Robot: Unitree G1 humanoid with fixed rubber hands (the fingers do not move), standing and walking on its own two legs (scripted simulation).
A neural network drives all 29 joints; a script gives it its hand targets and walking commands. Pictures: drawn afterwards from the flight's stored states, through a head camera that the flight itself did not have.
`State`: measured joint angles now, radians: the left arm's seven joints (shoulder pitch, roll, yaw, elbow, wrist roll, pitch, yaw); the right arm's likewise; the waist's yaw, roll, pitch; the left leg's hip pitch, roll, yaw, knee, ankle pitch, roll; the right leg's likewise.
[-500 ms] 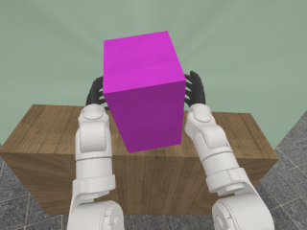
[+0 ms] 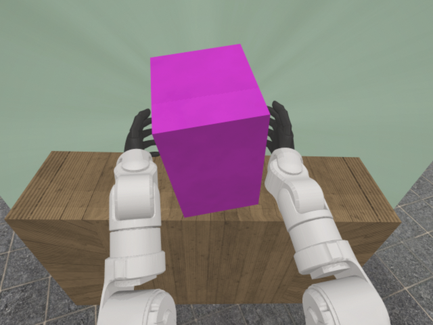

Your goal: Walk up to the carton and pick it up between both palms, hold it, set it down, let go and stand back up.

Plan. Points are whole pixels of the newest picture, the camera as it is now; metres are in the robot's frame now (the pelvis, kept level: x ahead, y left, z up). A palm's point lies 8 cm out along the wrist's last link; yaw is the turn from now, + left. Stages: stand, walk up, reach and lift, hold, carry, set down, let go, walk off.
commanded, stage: hold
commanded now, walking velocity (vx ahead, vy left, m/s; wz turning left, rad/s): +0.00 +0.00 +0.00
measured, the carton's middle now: (209, 138) +0.43 +0.00 +0.17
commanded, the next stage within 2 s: none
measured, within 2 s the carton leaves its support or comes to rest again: neither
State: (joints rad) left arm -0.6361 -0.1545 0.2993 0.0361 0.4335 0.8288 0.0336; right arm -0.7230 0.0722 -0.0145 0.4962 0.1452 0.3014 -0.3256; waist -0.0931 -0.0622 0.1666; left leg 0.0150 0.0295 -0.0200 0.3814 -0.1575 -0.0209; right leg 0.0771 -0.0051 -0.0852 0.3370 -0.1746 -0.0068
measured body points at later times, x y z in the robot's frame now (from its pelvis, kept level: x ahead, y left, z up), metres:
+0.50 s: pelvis +0.00 -0.01 +0.00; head -0.04 +0.03 +0.45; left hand +0.37 +0.14 +0.18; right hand +0.38 -0.11 +0.20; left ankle +0.05 +0.13 -0.74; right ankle +0.03 -0.11 -0.74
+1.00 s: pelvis +0.00 +0.00 +0.00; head -0.03 +0.02 +0.45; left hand +0.37 +0.13 +0.19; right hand +0.38 -0.12 +0.20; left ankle +0.05 +0.13 -0.74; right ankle +0.03 -0.11 -0.74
